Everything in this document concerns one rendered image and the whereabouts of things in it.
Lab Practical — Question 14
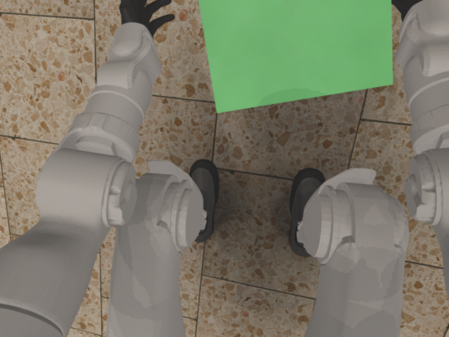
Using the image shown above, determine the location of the robot right forearm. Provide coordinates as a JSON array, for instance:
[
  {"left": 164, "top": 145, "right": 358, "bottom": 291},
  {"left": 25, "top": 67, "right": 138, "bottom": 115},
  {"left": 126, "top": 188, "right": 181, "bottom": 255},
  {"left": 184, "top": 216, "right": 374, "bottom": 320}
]
[{"left": 395, "top": 0, "right": 449, "bottom": 154}]

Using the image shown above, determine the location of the robot left forearm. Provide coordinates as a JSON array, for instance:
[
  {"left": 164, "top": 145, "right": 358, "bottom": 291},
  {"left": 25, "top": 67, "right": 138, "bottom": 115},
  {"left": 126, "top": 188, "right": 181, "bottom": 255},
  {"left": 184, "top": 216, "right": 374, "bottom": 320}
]
[{"left": 36, "top": 22, "right": 162, "bottom": 209}]

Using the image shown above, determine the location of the right robot upper arm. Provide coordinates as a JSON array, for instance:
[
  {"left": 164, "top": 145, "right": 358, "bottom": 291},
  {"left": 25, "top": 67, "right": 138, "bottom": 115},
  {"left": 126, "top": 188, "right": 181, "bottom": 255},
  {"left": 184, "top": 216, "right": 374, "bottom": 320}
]
[{"left": 405, "top": 147, "right": 449, "bottom": 301}]

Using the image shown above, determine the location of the right robot hand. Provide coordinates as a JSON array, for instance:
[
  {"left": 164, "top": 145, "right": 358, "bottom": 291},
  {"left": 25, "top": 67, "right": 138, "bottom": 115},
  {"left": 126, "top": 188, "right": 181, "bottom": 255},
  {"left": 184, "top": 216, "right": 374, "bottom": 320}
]
[{"left": 391, "top": 0, "right": 423, "bottom": 22}]

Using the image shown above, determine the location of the left robot shin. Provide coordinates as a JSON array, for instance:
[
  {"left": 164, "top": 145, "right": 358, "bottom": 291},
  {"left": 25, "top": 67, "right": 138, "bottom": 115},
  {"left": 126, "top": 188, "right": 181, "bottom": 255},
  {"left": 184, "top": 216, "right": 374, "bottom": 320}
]
[{"left": 116, "top": 159, "right": 207, "bottom": 241}]

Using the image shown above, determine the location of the robot right thigh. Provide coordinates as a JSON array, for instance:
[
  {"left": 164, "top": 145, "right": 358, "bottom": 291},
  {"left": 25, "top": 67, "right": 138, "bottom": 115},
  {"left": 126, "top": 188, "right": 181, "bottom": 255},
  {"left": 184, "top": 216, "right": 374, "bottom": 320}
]
[{"left": 304, "top": 182, "right": 406, "bottom": 337}]

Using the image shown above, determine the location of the left robot upper arm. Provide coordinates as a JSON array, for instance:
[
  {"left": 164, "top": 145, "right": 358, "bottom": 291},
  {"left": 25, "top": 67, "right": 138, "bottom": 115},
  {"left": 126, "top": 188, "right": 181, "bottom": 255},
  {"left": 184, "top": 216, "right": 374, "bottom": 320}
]
[{"left": 0, "top": 148, "right": 137, "bottom": 337}]

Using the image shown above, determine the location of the left robot hand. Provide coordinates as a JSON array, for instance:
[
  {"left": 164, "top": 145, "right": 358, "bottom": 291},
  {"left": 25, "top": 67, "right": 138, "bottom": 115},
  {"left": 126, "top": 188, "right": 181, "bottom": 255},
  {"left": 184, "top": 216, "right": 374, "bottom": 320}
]
[{"left": 119, "top": 0, "right": 175, "bottom": 39}]

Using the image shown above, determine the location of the carton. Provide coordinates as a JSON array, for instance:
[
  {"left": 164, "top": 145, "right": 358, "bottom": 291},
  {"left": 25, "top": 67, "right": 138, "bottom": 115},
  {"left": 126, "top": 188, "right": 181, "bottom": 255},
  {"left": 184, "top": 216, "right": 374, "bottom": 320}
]
[{"left": 199, "top": 0, "right": 393, "bottom": 113}]

